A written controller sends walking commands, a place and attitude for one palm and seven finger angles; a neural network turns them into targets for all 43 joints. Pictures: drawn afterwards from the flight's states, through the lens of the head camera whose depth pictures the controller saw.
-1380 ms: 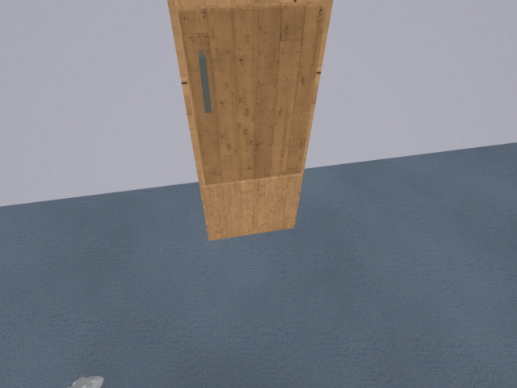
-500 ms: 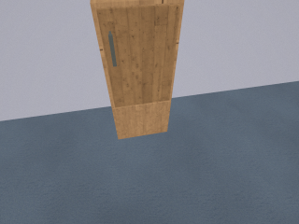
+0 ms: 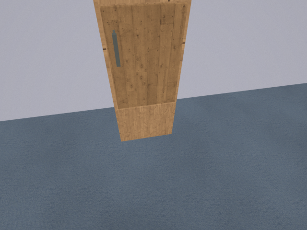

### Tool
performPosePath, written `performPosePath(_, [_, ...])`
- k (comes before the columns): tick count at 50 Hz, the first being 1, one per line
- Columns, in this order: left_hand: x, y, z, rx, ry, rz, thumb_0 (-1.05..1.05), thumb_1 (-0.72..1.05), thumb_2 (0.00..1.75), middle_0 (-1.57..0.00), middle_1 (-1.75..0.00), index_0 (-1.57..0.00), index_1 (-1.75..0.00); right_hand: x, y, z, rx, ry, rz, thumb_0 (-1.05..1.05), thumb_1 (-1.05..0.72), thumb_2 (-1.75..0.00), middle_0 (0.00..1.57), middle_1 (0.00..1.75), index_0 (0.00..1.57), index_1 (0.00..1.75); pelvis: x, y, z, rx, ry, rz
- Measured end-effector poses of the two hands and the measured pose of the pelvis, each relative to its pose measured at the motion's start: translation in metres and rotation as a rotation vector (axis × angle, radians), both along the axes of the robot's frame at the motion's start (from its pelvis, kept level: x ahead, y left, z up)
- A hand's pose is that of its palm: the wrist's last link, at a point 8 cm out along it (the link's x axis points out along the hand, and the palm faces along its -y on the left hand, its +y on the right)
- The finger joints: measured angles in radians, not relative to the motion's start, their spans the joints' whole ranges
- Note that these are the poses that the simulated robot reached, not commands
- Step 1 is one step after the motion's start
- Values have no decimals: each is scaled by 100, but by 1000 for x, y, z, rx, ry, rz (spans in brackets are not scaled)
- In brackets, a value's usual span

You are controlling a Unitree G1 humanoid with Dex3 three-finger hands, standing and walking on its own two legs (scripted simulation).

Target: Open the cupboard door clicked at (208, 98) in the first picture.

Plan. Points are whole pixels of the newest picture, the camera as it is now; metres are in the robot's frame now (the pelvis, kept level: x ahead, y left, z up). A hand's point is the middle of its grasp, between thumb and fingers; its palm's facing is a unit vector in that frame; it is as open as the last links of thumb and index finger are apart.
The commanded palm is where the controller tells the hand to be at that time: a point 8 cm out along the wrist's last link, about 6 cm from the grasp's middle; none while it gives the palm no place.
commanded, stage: look at it before walking up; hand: left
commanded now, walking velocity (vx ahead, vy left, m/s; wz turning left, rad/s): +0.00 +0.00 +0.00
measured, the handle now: (116, 48) +0.85 +0.23 +0.04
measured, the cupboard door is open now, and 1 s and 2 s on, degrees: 0 0 0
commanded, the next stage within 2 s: turn to face it in 0.06 s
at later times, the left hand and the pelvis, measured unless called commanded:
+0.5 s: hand out of the picture +0.05 +0.23 -0.17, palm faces +0.06 -0.96 -0.29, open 7.4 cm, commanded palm none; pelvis -0.01 +0.01 -0.01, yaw +4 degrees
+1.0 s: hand out of the picture -0.06 +0.18 -0.17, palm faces +0.25 -0.94 -0.25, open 7.4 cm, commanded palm none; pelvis -0.03 -0.01 -0.01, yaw +12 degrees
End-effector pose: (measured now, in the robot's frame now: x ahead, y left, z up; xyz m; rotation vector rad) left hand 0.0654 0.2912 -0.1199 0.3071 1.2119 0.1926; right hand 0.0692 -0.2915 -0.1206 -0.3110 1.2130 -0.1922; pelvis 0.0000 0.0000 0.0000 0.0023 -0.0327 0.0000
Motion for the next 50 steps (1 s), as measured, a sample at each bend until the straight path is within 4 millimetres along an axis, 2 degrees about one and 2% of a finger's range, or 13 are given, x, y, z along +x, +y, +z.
performPosePath(15, [1,3,1,8,-14,16,1,90,90,-20,-30,-21,-30,8,4,0,3,-12,14,1,-90,-90,20,30,21,30,0,2,-1,1,-1,16])
performPosePath(20, [-6,-4,-5,-6,-14,46,1,90,90,-20,-30,-21,-30,5,16,-8,26,14,28,1,-90,-90,20,30,21,30,-3,2,-4,-1,8,38])
performPosePath(26, [-31,-18,-21,-60,16,88,1,90,90,-20,-30,-21,-30,-6,43,-21,76,54,42,1,-90,-90,20,30,20,30,-9,8,-10,-9,10,67])
performPosePath(31, [-55,-23,-35,-101,56,125,1,90,90,-20,-30,-21,-30,-19,66,-27,101,77,48,1,-90,-90,20,30,21,30,-15,15,-15,-7,12,82])
performPosePath(35, [-70,-25,-36,-101,76,160,1,90,90,-20,-30,-21,-30,-29,76,-28,122,93,55,1,-90,-90,20,30,21,30,-21,12,-14,0,22,103])
performPosePath(39, [-85,-32,-27,-85,70,203,1,90,90,-20,-30,-21,-30,-34,73,-30,135,111,68,1,-90,-90,20,30,21,30,-27,4,-10,-4,37,132])
performPosePath(43, [-103,-44,-22,-60,53,236,1,90,90,-20,-30,-21,-30,-33,59,-41,146,108,75,1,-90,-90,20,30,21,30,-32,-7,-14,-2,37,155])
performPosePath(50, [-143,-67,-19,-98,73,300,0,90,90,-20,-30,-21,-30,-18,46,-30,124,78,113,1,-90,-90,20,30,20,30,-30,-9,-7,5,14,205])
